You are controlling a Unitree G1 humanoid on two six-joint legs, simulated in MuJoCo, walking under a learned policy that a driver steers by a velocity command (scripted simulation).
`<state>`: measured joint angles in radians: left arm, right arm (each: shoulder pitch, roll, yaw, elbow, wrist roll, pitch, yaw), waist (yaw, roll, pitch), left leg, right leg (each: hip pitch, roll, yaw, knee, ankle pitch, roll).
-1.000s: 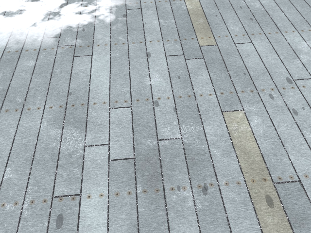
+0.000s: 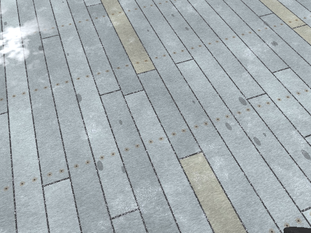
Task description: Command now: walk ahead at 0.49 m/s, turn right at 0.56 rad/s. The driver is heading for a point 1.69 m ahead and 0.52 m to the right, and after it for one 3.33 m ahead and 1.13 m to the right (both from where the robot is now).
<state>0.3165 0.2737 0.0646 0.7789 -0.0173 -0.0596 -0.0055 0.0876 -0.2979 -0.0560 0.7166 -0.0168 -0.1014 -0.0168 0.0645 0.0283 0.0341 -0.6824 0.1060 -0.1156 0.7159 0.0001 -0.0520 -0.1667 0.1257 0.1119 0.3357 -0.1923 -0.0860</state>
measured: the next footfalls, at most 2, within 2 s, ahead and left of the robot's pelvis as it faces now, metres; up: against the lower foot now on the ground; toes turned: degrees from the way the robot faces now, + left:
left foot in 0.18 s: +0.29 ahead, +0.15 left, +0.00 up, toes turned -10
right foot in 0.70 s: +0.50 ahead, -0.18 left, +0.00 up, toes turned -28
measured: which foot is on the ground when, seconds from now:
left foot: up 0.00-0.16, down 0.18-0.70, up 0.72-1.00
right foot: down 0.00-0.18, up 0.20-0.68, down 0.70-1.00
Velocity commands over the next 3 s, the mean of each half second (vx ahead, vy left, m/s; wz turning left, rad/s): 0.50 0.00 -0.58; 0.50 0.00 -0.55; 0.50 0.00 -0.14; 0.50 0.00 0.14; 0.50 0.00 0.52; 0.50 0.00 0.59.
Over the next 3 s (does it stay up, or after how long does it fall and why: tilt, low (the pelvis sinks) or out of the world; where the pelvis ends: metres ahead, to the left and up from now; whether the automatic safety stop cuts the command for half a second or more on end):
stays up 1.49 -0.63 0.00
